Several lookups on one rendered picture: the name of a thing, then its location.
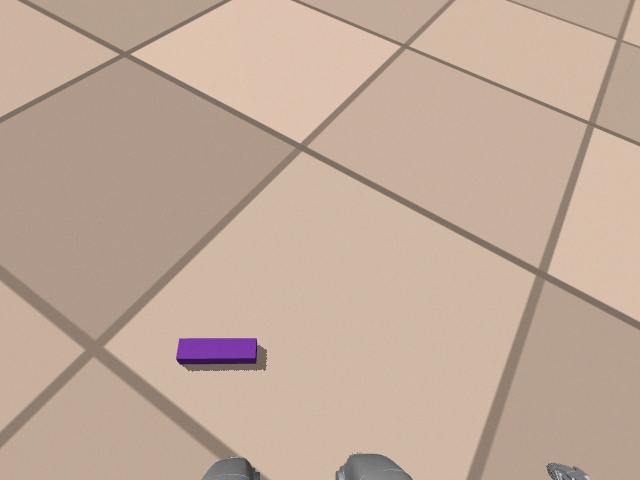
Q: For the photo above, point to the right robot hand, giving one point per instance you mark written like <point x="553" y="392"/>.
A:
<point x="563" y="472"/>

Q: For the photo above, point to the carton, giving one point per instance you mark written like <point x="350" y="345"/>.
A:
<point x="217" y="351"/>

